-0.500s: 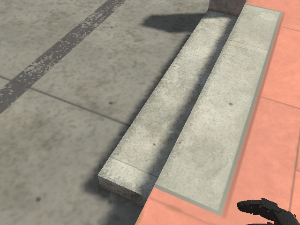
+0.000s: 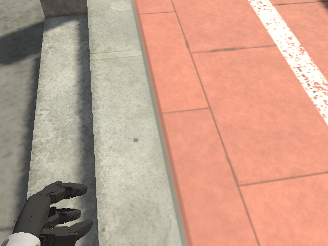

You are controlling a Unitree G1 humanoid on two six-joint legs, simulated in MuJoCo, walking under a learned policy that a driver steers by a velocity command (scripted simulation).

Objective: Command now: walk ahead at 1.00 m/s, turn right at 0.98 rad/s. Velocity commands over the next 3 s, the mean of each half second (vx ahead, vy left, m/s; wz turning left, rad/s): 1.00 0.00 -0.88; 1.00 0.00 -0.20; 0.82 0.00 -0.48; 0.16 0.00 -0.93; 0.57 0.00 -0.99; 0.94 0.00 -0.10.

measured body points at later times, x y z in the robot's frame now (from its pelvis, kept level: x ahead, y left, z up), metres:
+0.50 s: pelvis +0.40 -0.04 +0.00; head +0.39 -0.03 +0.45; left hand +0.67 +0.13 -0.07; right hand +0.38 -0.33 -0.09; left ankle +0.47 +0.10 -0.71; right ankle +0.29 -0.08 -0.62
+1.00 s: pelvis +0.74 -0.33 +0.03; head +0.75 -0.34 +0.48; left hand +0.86 -0.08 -0.10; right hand +0.76 -0.64 -0.06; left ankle +0.91 -0.26 -0.64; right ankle +0.63 -0.33 -0.71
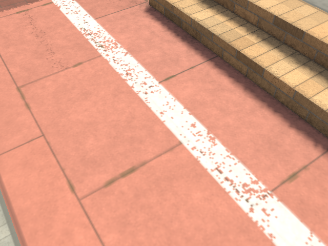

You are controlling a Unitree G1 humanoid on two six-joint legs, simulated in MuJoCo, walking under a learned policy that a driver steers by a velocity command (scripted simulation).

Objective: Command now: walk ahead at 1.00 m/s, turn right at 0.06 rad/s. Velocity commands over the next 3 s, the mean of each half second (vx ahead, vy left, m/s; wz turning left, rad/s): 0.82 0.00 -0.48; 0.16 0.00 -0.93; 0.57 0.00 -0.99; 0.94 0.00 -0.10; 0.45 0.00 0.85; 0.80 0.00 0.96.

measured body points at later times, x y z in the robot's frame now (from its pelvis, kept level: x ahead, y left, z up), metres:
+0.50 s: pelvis +0.45 -0.02 +0.00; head +0.50 -0.05 +0.44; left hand +0.71 +0.19 -0.09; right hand +0.42 -0.31 -0.14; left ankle +0.37 +0.09 -0.74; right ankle +0.63 -0.16 -0.69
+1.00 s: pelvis +0.68 -0.08 +0.00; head +0.69 -0.14 +0.45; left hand +1.00 +0.05 -0.05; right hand +0.69 -0.44 -0.08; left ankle +0.89 -0.02 -0.68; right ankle +0.68 -0.14 -0.74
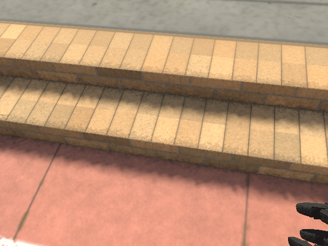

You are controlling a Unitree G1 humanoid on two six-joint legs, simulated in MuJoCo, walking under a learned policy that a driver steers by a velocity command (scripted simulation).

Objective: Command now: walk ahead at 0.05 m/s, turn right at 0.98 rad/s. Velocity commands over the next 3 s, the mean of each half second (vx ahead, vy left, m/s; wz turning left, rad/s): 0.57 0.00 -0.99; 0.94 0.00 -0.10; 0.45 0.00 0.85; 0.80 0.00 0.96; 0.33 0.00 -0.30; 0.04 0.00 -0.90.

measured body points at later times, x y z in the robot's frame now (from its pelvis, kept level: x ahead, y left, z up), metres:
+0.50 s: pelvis +0.20 +0.01 +0.00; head +0.21 +0.02 +0.45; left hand +0.50 +0.15 -0.09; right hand +0.05 -0.25 -0.11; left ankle +0.12 +0.16 -0.74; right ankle +0.22 -0.17 -0.64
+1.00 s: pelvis +0.52 -0.27 -0.01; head +0.53 -0.28 +0.44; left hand +0.65 -0.04 -0.15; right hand +0.49 -0.56 -0.14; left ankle +0.64 -0.20 -0.57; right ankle +0.36 -0.21 -0.74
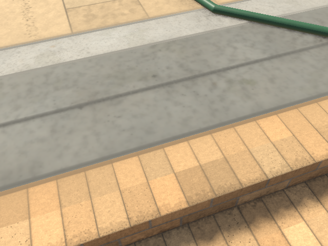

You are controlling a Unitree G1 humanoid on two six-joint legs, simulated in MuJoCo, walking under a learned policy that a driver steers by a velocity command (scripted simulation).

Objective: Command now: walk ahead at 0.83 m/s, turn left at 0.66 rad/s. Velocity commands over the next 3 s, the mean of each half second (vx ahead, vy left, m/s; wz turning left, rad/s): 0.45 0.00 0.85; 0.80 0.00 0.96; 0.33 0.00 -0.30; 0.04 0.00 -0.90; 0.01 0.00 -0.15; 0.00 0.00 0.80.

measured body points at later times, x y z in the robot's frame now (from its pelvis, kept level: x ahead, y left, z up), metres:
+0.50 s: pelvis +0.40 +0.02 +0.18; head +0.45 +0.00 +0.63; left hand +0.52 +0.31 +0.15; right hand +0.56 -0.19 +0.03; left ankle +0.24 +0.09 -0.40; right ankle +0.47 -0.11 -0.47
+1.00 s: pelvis +0.66 +0.18 +0.28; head +0.65 +0.18 +0.73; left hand +0.67 +0.50 +0.25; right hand +0.86 +0.02 +0.16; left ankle +0.57 +0.13 -0.45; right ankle +0.85 +0.15 -0.37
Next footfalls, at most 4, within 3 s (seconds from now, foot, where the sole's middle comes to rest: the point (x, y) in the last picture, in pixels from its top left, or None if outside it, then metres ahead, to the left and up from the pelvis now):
0.10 left None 0.21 0.04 -0.63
0.38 right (206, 216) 0.52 -0.10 -0.51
0.74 left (130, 192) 0.59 0.16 -0.49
1.16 right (90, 116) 0.96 0.36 -0.49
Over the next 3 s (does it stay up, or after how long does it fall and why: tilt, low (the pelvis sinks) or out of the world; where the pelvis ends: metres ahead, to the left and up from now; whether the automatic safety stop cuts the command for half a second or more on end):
stays up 0.90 0.38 0.28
